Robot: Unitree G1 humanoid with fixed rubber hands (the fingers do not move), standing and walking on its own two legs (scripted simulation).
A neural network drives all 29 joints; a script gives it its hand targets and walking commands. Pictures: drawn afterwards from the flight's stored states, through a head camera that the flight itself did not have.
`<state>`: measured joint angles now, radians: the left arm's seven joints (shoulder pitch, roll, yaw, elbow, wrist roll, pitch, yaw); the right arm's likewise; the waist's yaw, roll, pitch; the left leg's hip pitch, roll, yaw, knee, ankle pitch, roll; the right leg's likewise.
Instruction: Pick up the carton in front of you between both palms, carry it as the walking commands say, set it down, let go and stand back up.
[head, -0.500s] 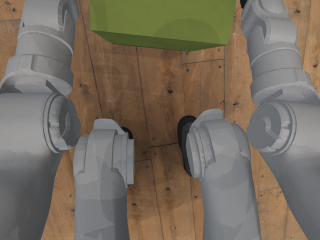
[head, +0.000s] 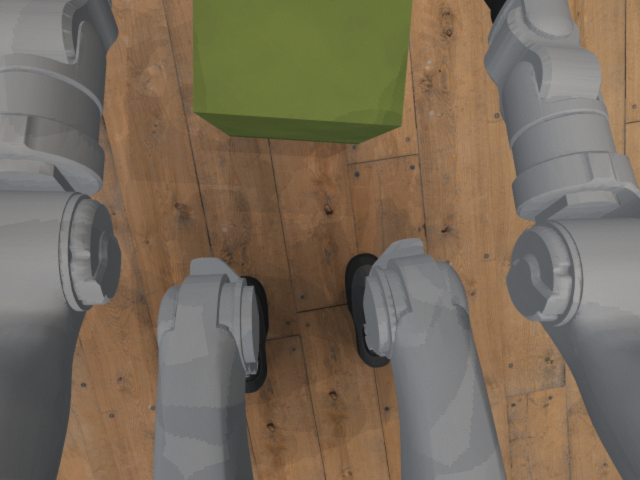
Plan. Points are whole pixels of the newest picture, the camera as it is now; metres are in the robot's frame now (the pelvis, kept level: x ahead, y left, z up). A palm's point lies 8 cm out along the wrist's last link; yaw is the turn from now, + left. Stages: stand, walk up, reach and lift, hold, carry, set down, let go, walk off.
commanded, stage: set down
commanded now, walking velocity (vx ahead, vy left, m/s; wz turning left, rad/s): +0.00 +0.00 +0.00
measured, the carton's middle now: (300, 51) +0.56 -0.01 -0.29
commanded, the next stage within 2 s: let go in 0.74 s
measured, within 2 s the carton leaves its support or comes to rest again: neither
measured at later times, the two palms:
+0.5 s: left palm out of the picture +0.60 +0.18 +0.03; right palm out of the picture +0.55 -0.21 +0.03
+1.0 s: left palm out of the picture +0.54 +0.19 +0.15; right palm out of the picture +0.51 -0.21 +0.15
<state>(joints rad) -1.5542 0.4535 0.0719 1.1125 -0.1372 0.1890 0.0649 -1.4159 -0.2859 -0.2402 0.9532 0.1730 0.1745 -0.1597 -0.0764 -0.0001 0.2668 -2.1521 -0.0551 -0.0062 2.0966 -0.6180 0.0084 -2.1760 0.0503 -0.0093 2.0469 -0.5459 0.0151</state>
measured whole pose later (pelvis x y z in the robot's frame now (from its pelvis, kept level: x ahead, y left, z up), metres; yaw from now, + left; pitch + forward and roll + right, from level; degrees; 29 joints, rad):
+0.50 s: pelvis +0.02 +0.00 +0.13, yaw +0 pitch +48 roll -1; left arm -1.40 0.42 0.17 0.98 -0.04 0.25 0.01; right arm -1.25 -0.26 -0.32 0.82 0.10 0.23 -0.10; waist -0.08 0.01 0.01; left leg -1.93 -0.07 -0.03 1.59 -0.49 0.01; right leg -1.94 0.05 0.01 1.54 -0.44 0.02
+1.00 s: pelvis +0.05 +0.00 +0.27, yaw +2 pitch +44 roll +0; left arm -0.99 0.24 0.29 0.81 0.13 0.18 0.03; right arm -0.87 -0.19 -0.31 0.70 -0.10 0.16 0.02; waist -0.05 0.01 -0.04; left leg -1.43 -0.06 -0.05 0.98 -0.31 0.00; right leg -1.45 0.03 0.03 0.96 -0.28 0.00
